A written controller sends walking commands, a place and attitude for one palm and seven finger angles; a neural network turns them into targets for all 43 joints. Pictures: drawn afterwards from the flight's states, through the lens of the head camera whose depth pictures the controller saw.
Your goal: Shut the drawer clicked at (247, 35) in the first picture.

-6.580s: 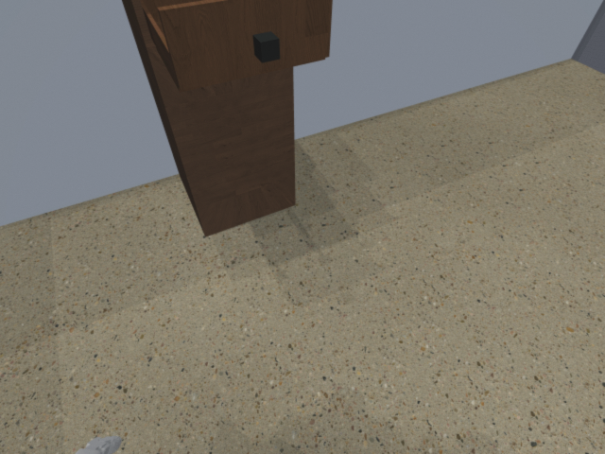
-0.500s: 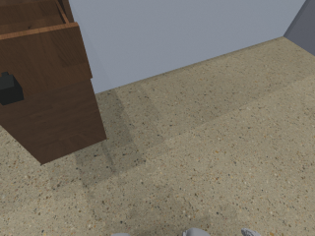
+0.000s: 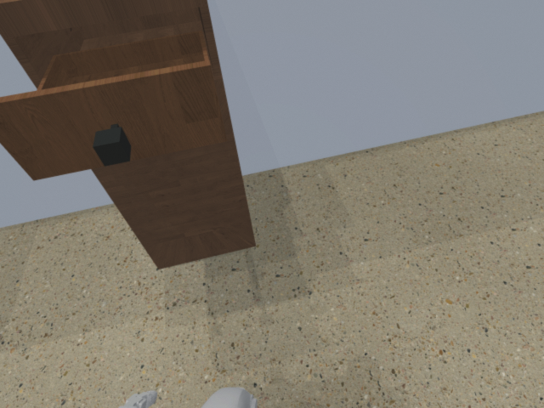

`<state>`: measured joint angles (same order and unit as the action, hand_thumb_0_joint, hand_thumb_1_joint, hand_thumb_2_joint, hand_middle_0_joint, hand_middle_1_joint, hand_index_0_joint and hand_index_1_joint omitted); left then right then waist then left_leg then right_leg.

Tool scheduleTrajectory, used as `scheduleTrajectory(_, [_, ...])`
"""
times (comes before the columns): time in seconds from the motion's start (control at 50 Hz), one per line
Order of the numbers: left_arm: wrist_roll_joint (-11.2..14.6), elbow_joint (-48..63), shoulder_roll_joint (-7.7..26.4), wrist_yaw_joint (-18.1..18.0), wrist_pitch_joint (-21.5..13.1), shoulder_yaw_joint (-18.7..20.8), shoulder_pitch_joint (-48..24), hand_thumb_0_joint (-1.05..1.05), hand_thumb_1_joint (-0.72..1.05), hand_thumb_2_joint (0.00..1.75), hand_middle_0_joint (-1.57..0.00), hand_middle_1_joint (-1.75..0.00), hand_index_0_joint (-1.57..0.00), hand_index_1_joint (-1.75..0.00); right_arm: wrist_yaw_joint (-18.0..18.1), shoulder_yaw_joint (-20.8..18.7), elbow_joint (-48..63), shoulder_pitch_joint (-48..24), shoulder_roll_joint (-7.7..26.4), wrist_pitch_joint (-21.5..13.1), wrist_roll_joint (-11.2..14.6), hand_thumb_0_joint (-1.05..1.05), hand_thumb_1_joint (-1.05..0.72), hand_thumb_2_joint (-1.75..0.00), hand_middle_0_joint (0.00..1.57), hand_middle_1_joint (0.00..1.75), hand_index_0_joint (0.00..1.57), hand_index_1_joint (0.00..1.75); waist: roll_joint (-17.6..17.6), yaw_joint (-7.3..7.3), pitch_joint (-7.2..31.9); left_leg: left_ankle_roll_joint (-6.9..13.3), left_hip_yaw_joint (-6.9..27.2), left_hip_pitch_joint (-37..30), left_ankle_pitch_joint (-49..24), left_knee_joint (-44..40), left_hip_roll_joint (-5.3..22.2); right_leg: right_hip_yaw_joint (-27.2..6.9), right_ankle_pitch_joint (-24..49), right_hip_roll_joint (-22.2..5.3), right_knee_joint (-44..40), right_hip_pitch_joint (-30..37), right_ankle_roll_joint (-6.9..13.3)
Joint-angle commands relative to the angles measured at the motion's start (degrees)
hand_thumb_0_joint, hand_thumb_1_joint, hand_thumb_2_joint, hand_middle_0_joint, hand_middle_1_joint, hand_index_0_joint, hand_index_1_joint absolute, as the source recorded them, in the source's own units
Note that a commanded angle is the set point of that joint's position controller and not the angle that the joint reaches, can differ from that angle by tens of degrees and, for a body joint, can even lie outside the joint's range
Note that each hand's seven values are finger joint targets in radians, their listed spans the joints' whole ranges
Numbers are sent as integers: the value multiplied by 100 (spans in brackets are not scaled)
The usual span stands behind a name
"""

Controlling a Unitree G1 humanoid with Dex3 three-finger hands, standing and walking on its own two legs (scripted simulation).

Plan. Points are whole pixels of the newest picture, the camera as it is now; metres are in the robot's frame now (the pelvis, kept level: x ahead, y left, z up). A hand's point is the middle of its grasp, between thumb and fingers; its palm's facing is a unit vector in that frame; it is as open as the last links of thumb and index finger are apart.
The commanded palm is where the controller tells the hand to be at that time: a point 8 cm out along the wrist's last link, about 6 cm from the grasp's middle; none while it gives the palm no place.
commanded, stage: turn to face it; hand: left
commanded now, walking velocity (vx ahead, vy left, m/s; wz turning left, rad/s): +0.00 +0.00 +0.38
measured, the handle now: (114, 139) +0.52 +0.29 +0.13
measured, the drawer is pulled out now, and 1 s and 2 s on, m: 0.28 0.28 0.28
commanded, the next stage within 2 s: take the last steps up to it in 0.30 s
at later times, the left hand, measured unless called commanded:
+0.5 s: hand out of the picture -0.04 +0.27 -0.17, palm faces +0.24 -0.94 -0.24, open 7.4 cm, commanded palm none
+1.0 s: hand out of the picture +0.00 +0.17 -0.16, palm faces +0.26 -0.94 -0.20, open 7.3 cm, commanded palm none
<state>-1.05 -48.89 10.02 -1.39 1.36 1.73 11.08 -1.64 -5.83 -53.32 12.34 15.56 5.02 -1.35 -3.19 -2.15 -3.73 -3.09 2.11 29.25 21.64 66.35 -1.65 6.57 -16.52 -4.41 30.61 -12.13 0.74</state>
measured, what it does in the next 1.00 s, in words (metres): steps on the spot: left foot, then right foot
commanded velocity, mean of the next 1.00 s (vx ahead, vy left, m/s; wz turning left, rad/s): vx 0.18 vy -0.04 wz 0.12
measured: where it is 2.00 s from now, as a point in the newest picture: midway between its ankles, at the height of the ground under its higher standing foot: outside the picture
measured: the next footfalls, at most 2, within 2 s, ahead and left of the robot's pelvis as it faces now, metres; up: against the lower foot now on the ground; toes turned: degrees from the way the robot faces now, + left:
left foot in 0.28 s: +0.00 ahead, +0.15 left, +0.00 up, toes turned +12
right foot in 0.76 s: +0.08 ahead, -0.07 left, +0.00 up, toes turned +5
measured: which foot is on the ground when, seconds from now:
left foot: up 0.00-0.26, down 0.28-0.78, up 0.80-1.00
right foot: down 0.00-0.28, up 0.30-0.74, down 0.76-1.00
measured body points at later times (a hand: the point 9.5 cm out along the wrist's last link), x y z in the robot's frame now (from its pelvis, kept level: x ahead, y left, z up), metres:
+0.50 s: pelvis -0.02 +0.05 +0.00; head +0.00 +0.08 +0.45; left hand -0.05 +0.32 -0.15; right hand +0.12 -0.16 -0.13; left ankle -0.04 +0.14 -0.74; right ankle -0.01 -0.10 -0.67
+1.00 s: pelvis +0.07 +0.01 +0.01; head +0.07 -0.01 +0.46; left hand -0.02 +0.22 -0.14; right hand +0.10 -0.23 -0.16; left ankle +0.07 +0.17 -0.66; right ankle +0.04 -0.07 -0.74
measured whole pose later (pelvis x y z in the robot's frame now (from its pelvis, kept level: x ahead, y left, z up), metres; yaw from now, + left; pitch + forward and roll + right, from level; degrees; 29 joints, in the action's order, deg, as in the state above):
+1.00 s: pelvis +0.07 +0.01 +0.01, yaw +12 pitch -2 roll +1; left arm -1.0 -63.7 6.6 -1.0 -2.8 1.6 23.1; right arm -0.5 -4.1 -62.6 18.3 11.4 1.1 -1.7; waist -2.0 -0.9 -0.6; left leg -0.5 -2.3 30.2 13.8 60.3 5.2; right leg 6.9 -15.2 0.4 19.4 -2.9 3.3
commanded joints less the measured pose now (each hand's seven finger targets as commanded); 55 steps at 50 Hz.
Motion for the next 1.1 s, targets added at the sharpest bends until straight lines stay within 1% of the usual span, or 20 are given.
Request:
scheduleTrajectory(0.0, [-32,314,1172,-73,-177,311,103,0,90,90,-20,-30,-20,-30,-21,-23,421,-302,309,-109,17,0,-90,-90,20,30,20,30,1322,250,56,-86,-137,179,-15,-53,268,-786,1006,-1361,-1409,89,549])
scheduleTrajectory(0.14, [-88,-83,1507,-40,-134,409,668,0,90,90,-20,-30,-20,-30,49,172,433,-646,120,-243,91,0,-90,-90,20,30,20,30,1596,543,508,12,-643,-671,558,-2216,162,-545,2848,-1562,-778,764,719])
scheduleTrajectory(0.2, [-44,-203,1455,-32,-98,417,502,0,90,90,-20,-30,-20,-30,97,190,263,-195,170,-320,93,0,-90,-90,20,30,20,30,1566,279,690,112,-763,-1552,-361,-3644,123,-211,2865,-1399,-222,591,373])
scheduleTrajectory(0.22, [14,-196,1364,-20,-62,392,502,0,90,90,-20,-30,-20,-30,97,167,205,16,359,-380,74,0,-90,-90,20,30,20,30,1145,136,817,208,-603,-2254,-1115,-4416,307,-11,2433,-1262,320,151,92])
scheduleTrajectory(0.24, [61,-78,1062,9,-20,352,619,0,90,90,-20,-30,-20,-30,118,60,219,147,886,-444,18,0,-90,-90,20,30,20,30,-316,71,1019,647,764,-3128,-2492,-4641,1455,312,727,-680,1297,-1008,-303])
scheduleTrajectory(0.26, [36,99,759,23,2,210,425,0,90,90,-20,-30,-20,-30,145,-13,193,326,1272,-408,30,0,-90,-90,20,30,20,30,-1348,-32,836,1318,1678,-3097,-4292,-4679,2457,118,-1977,-274,2157,-1860,-493])
scheduleTrajectory(0.28, [-7,33,869,-38,86,208,66,0,90,90,-20,-30,-20,-30,220,9,48,438,1134,-414,15,0,-90,-90,20,30,20,30,-1198,-181,787,1456,1525,-2673,-4050,-4709,2319,-378,-1977,-259,2715,-1703,-428])
scheduleTrajectory(0.3, [18,-10,863,-33,94,218,-17,0,90,90,-20,-30,-20,-30,270,37,74,280,1077,-408,14,0,-90,-90,20,30,20,30,-1212,-74,643,1475,1474,-2501,-3890,-4673,2157,-523,-1771,-219,3030,-1828,-408])
scheduleTrajectory(0.4, [39,-503,784,60,47,192,402,0,90,90,-20,-30,-20,-30,313,218,86,-218,561,-509,53,0,-90,-90,20,30,20,30,-481,231,567,1217,554,-2542,-3857,-4759,1491,-495,-697,-154,2951,-1526,-495])
scheduleTrajectory(0.5, [-47,-564,662,138,-36,86,162,0,90,90,-20,-30,-20,-30,308,199,-207,431,429,-595,18,0,-90,-90,20,30,20,30,-302,-31,224,1373,1159,-2664,-1045,-5400,1638,-431,-734,-56,2314,-1741,-409])
scheduleTrajectory(0.6, [-44,-532,534,214,-129,76,-87,0,90,90,-20,-30,-20,-30,308,145,-377,598,433,-639,-36,0,-90,-90,20,30,20,30,-408,-80,-103,1405,1397,-2363,70,-5594,1748,-365,-870,-43,1283,-1472,-285])
scheduleTrajectory(0.7, [-39,-890,442,233,-212,140,742,0,90,90,-20,-30,-20,-30,286,173,-494,394,341,-620,-19,0,-90,-90,20,30,20,30,-145,370,-183,1035,969,-941,920,-5024,1344,-122,-46,250,-253,498,-172])
scheduleTrajectory(0.72, [-58,-1035,559,206,-267,188,1175,0,90,90,-20,-30,-20,-30,281,210,-496,344,185,-638,2,0,-90,-90,20,30,20,30,295,584,-145,827,619,-451,1010,-4291,990,-429,-189,41,-757,1164,-111])
scheduleTrajectory(0.74, [-100,-1160,921,148,-331,250,1588,0,90,90,-20,-30,-20,-30,260,291,-418,362,-151,-669,61,0,-90,-90,20,30,20,30,1385,725,-47,554,-149,412,981,-2890,343,-1884,-1373,-966,-1507,1724,268])
scheduleTrajectory(0.76, [-40,-1177,1271,100,-323,337,1947,0,90,90,-20,-30,-20,-30,218,302,-158,10,-135,-673,39,0,-90,-90,20,30,20,30,2048,946,-116,479,-470,1019,1323,-1608,166,-3387,-2256,-1899,-2356,1592,872])
scheduleTrajectory(0.78, [17,-1203,1201,72,-374,330,1940,0,90,90,-20,-30,-20,-30,187,229,-147,-172,117,-650,-1,0,-90,-90,20,30,20,30,1740,905,-269,530,-116,1072,935,-873,403,-3665,-2732,-1923,-2642,1075,1049])
scheduleTrajectory(0.8, [14,-1177,1028,47,-372,297,1709,0,90,90,-20,-30,-20,-30,157,183,-174,-227,90,-628,3,0,-90,-90,20,30,20,30,1376,741,-501,533,-97,1148,594,-440,522,-3461,-2797,-1896,-2723,787,1047])
scheduleTrajectory(0.84, [-3,-1050,618,31,-434,190,1109,0,90,90,-20,-30,-20,-30,105,163,-409,133,-55,-585,-34,0,-90,-90,20,30,20,30,680,337,-577,410,-141,884,-227,-274,734,-2235,-1581,-1417,-2491,390,819])
scheduleTrajectory(0.9, [13,-1156,382,28,-533,97,1209,0,90,90,-20,-30,-20,-30,84,170,-589,475,-286,-544,-38,0,-90,-90,20,30,20,30,849,181,-397,286,-342,598,-821,-355,763,-1183,35,-983,-2365,364,691])
scheduleTrajectory(1.08, [-26,-1593,340,-34,-618,72,1870,0,90,90,-20,-30,-20,-30,34,253,-304,-506,-491,-638,10,0,-90,-90,20,30,20,30,952,348,-395,279,-730,588,-975,-1924,756,-799,2436,-962,-1874,951,866])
